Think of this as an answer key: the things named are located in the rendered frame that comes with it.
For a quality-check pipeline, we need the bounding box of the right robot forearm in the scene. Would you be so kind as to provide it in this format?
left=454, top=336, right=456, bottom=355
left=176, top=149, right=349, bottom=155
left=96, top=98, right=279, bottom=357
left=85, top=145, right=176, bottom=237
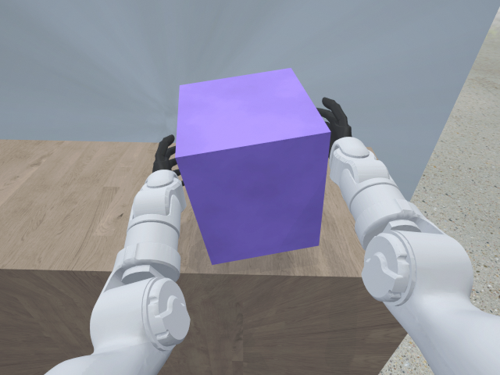
left=329, top=137, right=473, bottom=269

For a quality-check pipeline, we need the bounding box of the left robot forearm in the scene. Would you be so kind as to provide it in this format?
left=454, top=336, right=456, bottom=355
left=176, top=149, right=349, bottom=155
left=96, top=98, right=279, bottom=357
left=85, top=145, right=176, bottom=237
left=90, top=170, right=187, bottom=344

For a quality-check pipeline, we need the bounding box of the left robot upper arm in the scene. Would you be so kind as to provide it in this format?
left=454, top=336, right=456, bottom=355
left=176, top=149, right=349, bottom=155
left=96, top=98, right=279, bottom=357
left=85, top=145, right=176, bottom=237
left=45, top=277, right=190, bottom=375

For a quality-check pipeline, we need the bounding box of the right robot upper arm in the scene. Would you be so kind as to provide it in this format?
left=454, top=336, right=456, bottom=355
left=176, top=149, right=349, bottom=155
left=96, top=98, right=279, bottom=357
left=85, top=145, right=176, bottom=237
left=362, top=230, right=500, bottom=375

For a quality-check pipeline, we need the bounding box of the robot left hand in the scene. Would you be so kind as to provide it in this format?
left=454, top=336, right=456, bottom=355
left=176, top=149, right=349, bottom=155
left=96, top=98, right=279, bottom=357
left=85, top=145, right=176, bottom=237
left=152, top=134, right=184, bottom=186

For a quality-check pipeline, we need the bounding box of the pedestal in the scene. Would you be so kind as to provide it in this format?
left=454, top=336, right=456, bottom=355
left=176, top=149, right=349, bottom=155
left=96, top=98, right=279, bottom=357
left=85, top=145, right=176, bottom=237
left=0, top=139, right=407, bottom=375

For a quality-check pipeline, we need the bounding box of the robot right hand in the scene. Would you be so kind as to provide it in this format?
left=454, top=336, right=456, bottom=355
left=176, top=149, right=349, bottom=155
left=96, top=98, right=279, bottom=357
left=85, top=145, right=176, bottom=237
left=316, top=97, right=352, bottom=159

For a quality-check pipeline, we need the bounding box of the carton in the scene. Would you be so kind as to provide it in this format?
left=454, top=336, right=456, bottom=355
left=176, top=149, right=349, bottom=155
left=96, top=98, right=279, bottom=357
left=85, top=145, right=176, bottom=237
left=175, top=68, right=331, bottom=265

